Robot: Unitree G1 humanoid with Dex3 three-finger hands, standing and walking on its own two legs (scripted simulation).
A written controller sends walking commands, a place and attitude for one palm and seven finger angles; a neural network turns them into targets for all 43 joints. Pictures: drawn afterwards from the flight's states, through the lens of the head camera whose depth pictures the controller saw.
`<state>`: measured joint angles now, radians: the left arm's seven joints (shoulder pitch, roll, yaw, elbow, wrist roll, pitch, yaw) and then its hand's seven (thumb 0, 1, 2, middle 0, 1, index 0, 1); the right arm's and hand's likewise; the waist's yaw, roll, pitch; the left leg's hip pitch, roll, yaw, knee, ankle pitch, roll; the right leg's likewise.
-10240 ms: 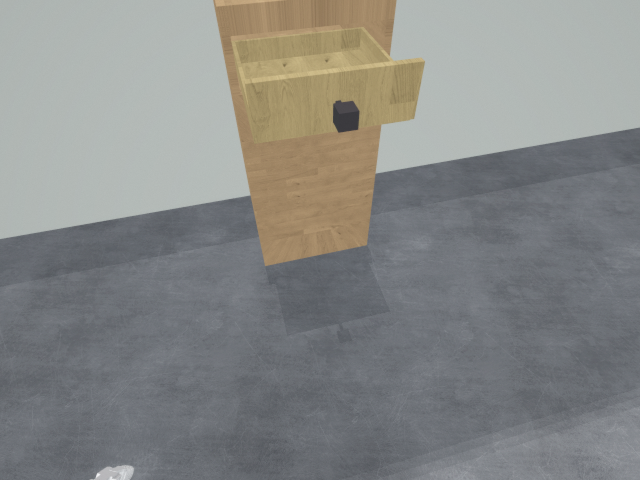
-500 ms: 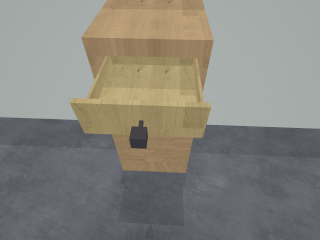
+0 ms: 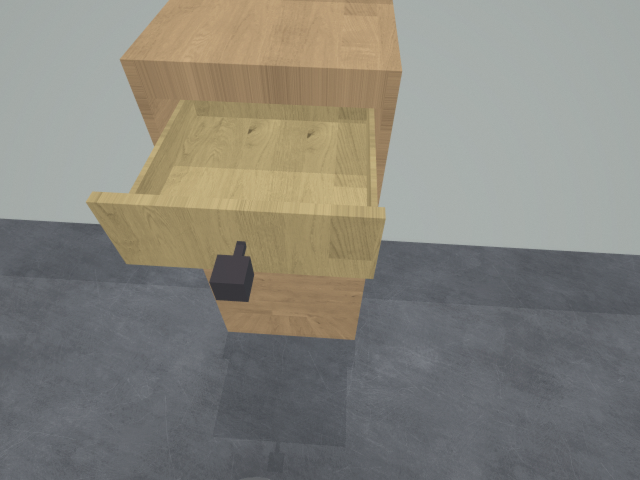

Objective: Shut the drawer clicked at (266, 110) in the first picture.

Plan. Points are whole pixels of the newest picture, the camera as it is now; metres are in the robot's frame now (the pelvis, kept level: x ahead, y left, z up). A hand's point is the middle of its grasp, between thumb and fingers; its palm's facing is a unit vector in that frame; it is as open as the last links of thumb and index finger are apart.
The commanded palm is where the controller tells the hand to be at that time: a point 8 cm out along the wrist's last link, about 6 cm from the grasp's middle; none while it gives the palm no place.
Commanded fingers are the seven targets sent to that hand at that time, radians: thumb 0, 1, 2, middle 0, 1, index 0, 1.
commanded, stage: shuffle to correct the standing spot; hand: left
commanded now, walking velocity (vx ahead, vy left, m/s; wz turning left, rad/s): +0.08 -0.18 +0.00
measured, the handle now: (236, 266) +0.37 +0.15 +0.04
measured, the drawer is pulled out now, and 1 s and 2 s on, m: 0.24 0.24 0.24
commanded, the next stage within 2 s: come to a stop and stand still in 0.22 s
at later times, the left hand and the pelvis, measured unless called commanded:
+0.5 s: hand out of the picture +0.09 +0.15 -0.17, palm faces +0.04 -0.99 -0.16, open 7.4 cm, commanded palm none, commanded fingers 0.00 0.90 0.90 -0.20 -0.30 -0.20 -0.30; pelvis +0.04 -0.03 +0.00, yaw -1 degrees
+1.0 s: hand out of the picture +0.07 +0.06 -0.17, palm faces +0.01 -0.99 -0.17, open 7.3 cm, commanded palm none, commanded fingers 0.00 0.90 0.90 -0.20 -0.30 -0.20 -0.30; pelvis +0.08 -0.10 +0.00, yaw -1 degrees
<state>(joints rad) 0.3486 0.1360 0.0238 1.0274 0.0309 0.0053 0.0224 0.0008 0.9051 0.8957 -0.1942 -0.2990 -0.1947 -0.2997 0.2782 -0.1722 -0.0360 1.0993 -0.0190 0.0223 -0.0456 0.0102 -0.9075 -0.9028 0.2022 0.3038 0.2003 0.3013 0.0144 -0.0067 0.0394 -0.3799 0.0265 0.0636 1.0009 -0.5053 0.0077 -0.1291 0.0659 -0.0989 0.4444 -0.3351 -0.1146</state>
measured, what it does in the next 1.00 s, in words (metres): steps to the right: left foot, then right foot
